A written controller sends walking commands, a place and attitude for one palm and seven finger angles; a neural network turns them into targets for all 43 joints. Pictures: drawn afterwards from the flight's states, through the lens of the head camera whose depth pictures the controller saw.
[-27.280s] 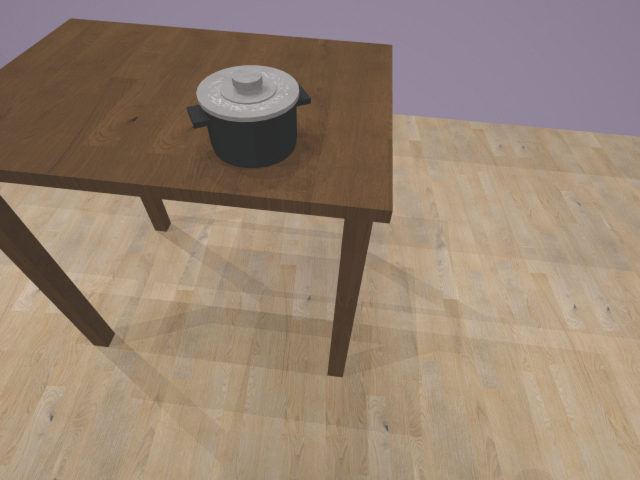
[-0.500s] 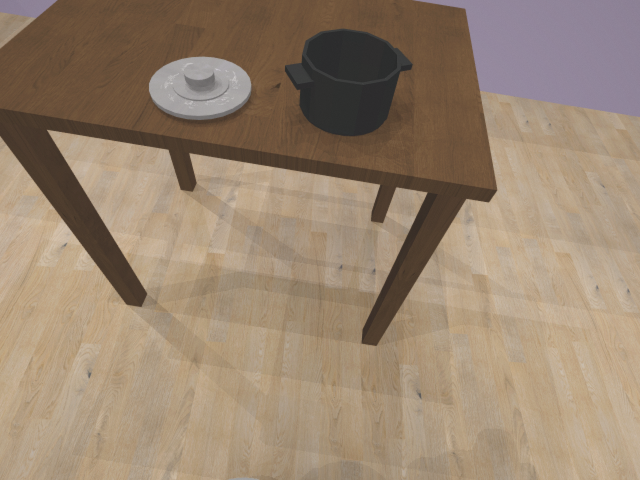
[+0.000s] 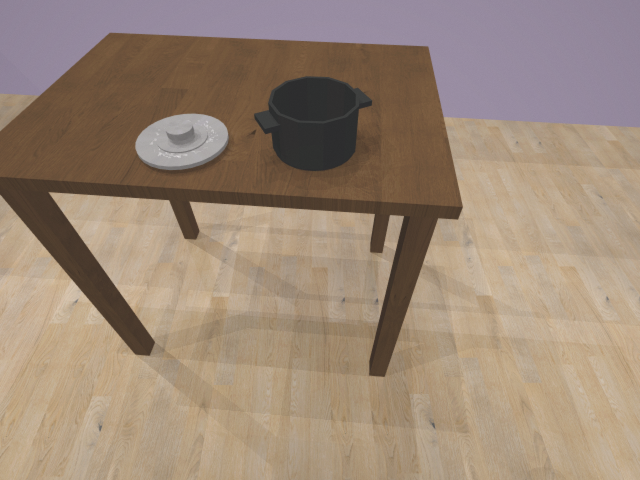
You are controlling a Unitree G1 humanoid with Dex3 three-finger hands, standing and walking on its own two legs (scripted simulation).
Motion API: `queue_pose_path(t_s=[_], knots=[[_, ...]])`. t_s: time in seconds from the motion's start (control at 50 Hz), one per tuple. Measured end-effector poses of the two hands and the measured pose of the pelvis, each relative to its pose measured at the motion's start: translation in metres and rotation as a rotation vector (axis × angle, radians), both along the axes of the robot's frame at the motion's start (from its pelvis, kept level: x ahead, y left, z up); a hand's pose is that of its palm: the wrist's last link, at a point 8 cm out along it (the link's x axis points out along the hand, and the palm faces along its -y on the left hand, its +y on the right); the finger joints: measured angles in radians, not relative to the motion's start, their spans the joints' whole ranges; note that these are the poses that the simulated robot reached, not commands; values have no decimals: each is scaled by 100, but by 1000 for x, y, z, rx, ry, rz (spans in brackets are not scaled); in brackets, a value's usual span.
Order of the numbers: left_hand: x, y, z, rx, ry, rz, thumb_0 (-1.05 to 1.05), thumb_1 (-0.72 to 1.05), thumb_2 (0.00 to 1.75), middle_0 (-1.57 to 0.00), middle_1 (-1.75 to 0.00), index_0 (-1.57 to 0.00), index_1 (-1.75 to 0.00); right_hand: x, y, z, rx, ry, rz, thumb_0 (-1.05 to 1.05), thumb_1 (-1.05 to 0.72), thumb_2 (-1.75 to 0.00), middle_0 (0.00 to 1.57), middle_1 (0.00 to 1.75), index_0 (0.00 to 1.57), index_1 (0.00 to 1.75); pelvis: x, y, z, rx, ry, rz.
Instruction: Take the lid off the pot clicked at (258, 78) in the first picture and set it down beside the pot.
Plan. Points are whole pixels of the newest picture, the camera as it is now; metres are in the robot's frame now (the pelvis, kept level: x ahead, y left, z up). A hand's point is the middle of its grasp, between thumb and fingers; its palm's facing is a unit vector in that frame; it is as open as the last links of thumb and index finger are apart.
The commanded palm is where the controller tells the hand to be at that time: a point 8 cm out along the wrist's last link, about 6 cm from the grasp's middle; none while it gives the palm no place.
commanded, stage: let the arm hang, fingers relaxed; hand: left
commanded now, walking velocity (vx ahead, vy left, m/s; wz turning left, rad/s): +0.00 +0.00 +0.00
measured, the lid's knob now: (180, 130) +0.68 +0.29 +0.06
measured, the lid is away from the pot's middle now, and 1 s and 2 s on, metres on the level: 0.25 0.25 0.25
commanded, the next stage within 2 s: look to check the result in 1.02 s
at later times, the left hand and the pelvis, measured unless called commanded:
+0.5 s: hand out of the picture +0.00 +0.16 -0.18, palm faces +0.03 -0.98 -0.19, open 7.3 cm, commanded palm none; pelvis -0.01 +0.00 +0.00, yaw +0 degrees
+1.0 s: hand out of the picture +0.00 +0.18 -0.18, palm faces +0.03 -0.98 -0.19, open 7.3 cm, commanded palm none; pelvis -0.01 +0.01 +0.00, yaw +0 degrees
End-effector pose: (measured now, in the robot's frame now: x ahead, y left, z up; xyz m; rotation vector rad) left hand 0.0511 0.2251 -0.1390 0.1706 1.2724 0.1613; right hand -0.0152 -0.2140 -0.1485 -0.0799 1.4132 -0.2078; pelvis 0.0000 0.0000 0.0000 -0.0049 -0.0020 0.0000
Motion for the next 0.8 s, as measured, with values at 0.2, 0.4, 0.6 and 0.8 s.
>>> queue_pose_path(t_s=[0.2, 0.4, 0.6, 0.8], knots=[[-15, -4, -1, -1, 31, 14, 0, 93, 90, -20, -30, -20, -30, 6, -12, 3, -18, -16, 3, 1, -91, -90, 20, 29, 20, 30, 0, -6, 1, -3, -3, -2], [-49, -9, -4, -21, 116, 33, 0, 92, 90, -20, -30, -20, -30, 0, -9, 5, -16, 5, 6, 1, -91, -90, 20, 29, 20, 30, -4, -5, 2, -6, -8, -5], [-66, -11, -7, -42, 154, 42, 0, 91, 90, -20, -30, -20, -30, -13, 2, 6, -6, 31, 2, 1, -91, -90, 20, 29, 20, 30, -8, -1, 3, -6, -8, -5], [-63, -5, -7, -36, 143, 37, 0, 92, 90, -20, -30, -20, -30, -20, 11, 5, 2, 38, -8, 1, -91, -90, 20, 29, 20, 30, -10, 4, 2, -6, -9, -6]])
